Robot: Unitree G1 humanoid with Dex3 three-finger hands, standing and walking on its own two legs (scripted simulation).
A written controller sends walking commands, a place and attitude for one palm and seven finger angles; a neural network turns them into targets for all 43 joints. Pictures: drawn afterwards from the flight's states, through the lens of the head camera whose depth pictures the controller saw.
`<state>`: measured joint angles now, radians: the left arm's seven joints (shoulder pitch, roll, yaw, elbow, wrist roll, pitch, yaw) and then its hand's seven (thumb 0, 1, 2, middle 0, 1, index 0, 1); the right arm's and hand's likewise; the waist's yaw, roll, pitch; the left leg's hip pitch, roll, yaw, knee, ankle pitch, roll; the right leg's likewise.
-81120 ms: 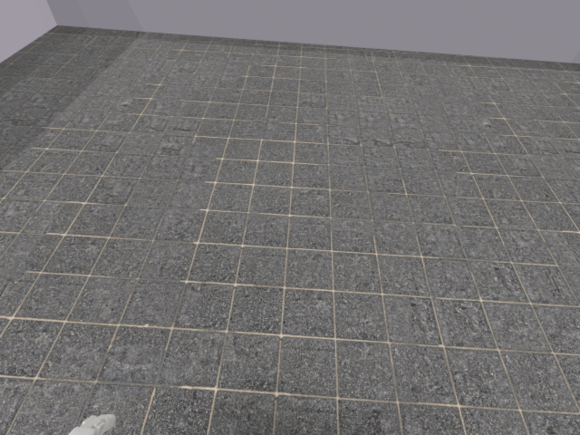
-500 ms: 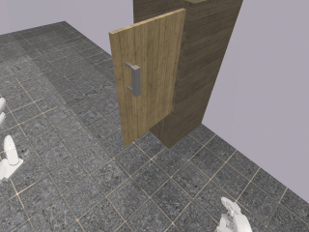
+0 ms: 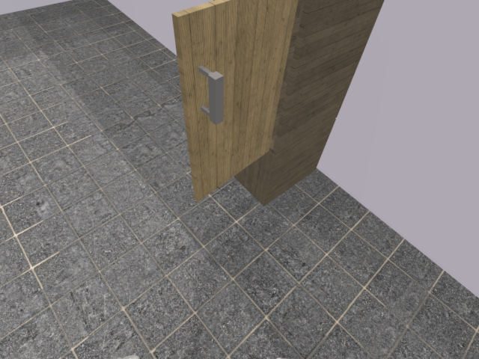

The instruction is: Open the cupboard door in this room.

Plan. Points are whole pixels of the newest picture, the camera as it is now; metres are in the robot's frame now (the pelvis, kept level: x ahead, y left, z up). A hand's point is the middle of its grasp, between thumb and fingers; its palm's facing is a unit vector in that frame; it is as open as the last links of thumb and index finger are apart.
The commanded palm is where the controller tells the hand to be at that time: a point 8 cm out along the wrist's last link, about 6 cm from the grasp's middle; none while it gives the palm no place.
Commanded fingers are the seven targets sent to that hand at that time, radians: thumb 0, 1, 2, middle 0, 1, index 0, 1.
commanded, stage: let the arm hang, fingers relaxed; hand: left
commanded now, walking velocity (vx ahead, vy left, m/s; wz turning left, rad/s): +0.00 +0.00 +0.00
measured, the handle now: (209, 95) +0.63 +0.09 +0.07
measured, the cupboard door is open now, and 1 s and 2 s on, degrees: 94 94 94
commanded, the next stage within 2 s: look to check the result in 0.78 s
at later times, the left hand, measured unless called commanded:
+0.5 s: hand out of the picture +0.01 +0.22 -0.15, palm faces +0.03 -0.96 -0.27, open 7.4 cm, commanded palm none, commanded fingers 0.00 0.90 0.90 -0.20 -0.30 -0.20 -0.30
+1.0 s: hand out of the picture +0.03 +0.19 -0.16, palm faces +0.03 -0.98 -0.21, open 7.4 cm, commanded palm none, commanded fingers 0.00 0.90 0.90 -0.20 -0.30 -0.20 -0.30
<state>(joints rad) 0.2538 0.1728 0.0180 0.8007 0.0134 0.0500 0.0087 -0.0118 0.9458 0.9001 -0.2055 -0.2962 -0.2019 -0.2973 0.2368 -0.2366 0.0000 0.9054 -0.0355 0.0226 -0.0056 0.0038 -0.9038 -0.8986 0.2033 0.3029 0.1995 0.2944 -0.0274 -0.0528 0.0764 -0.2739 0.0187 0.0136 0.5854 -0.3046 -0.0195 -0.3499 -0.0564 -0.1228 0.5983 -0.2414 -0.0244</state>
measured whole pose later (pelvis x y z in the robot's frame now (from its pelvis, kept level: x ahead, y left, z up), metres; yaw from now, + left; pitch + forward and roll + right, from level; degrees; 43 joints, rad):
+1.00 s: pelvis +0.02 +0.01 +0.01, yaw -1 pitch -1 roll +0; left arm 0.24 0.17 0.03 1.14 0.01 0.00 0.02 0.00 0.91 0.90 -0.20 -0.30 -0.20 -0.30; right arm 0.27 -0.14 0.00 1.12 -0.03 0.01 -0.03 0.00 -0.90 -0.90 0.20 0.30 0.20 0.29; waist 0.00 0.01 0.04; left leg -0.14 0.02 0.03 0.40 -0.24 -0.01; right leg -0.22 -0.04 -0.11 0.41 -0.17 -0.01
